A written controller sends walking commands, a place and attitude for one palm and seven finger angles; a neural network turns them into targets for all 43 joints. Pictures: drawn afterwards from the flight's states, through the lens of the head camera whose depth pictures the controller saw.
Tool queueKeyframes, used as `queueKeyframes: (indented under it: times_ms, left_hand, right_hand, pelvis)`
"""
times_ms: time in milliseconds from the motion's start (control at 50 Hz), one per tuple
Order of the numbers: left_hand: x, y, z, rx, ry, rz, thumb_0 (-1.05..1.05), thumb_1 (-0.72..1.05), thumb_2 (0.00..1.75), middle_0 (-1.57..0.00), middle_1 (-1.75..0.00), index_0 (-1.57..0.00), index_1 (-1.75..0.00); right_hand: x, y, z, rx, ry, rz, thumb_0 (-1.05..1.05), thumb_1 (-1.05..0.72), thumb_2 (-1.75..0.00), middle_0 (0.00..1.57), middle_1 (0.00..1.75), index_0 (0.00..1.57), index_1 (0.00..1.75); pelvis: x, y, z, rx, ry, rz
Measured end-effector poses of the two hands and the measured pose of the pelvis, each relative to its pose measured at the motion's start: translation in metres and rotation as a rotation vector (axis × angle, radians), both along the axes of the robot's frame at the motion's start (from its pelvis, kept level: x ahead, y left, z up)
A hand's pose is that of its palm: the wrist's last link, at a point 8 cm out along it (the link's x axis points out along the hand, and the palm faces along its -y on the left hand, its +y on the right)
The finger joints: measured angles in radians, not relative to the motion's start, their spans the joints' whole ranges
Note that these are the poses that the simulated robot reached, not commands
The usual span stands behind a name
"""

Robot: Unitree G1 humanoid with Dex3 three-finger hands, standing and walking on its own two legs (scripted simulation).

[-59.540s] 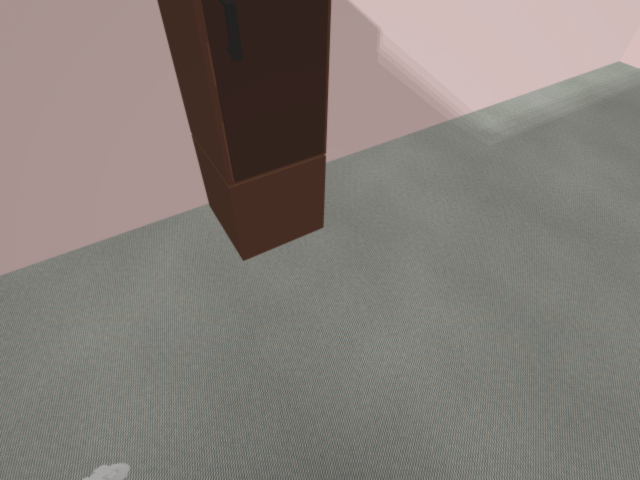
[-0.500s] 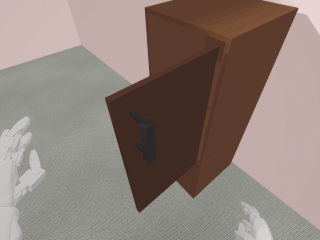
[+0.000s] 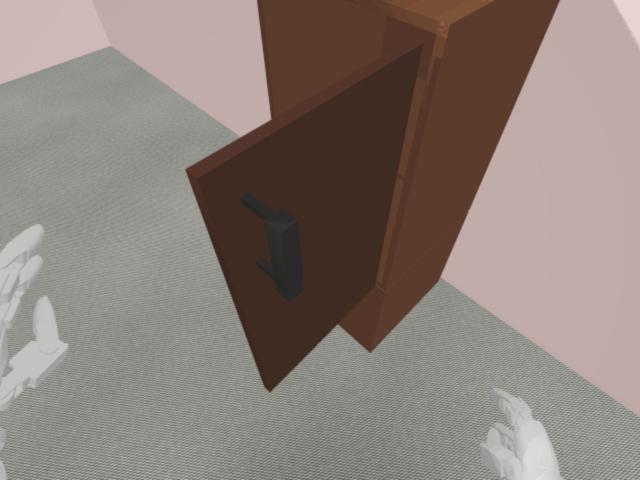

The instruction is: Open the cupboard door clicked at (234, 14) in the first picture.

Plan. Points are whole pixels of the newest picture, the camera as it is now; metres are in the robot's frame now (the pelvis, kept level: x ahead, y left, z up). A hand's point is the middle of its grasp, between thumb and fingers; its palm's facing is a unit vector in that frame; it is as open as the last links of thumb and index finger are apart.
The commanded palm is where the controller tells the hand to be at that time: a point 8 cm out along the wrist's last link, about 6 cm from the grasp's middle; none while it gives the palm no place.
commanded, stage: step back with the hand held close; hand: left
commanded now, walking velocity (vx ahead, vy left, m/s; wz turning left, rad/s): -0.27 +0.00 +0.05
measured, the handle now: (272, 248) +0.34 +0.08 +0.13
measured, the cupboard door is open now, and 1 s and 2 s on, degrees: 92 92 92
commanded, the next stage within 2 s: stop stepping back and stand still in 0.74 s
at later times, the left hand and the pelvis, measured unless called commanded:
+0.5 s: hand out of the picture +0.09 +0.30 +0.14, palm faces +0.46 -0.80 -0.38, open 7.4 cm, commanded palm +0.02 +0.34 +0.17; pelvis -0.10 +0.03 -0.02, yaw +3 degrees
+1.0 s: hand out of the picture -0.03 +0.26 +0.17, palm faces +0.32 -0.80 -0.50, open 7.4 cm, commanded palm -0.07 +0.31 +0.17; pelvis -0.23 +0.01 -0.01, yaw -3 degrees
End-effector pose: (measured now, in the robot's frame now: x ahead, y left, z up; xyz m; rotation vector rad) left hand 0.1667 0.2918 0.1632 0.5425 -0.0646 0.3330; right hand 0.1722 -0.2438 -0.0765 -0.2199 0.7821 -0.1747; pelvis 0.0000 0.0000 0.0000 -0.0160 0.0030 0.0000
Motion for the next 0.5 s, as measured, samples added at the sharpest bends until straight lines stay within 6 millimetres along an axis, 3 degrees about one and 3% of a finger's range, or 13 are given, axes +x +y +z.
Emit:
queueKeyframes:
  times_ms: [100,220,380,500]
  left_hand:
    - [-0.014,0.009,0.009,0.042,-0.052,-0.035,0.02,0.89,0.90,-0.22,-0.30,-0.21,-0.30]
    - [-0.050,0.021,0.016,0.081,-0.116,-0.018,0.02,0.89,0.90,-0.21,-0.30,-0.21,-0.30]
    - [-0.101,0.030,0.004,0.042,-0.160,0.073,0.02,0.89,0.90,-0.21,-0.30,-0.21,-0.30]
    - [-0.117,0.040,-0.007,-0.026,-0.232,0.039,0.02,0.89,0.90,-0.21,-0.30,-0.21,-0.30]
  right_hand:
    - [-0.021,0.006,0.006,-0.019,-0.010,-0.020,0.02,-0.91,-0.90,0.20,0.30,0.20,0.30]
    - [-0.045,0.019,0.005,-0.015,-0.052,0.006,0.02,-0.90,-0.90,0.20,0.30,0.20,0.30]
    - [-0.085,0.032,-0.011,-0.002,-0.034,0.058,0.02,-0.90,-0.90,0.20,0.30,0.20,0.30]
    - [-0.120,0.038,-0.013,-0.069,0.013,0.055,0.02,-0.90,-0.90,0.21,0.30,0.21,0.30]
  pelvis:
    - [-0.017,0.008,-0.003,-0.001,-0.003,-0.005]
    - [-0.044,0.015,-0.009,0.003,-0.016,0.002]
    - [-0.078,0.019,-0.017,-0.010,-0.027,0.028]
    - [-0.101,0.032,-0.023,-0.016,-0.030,0.045]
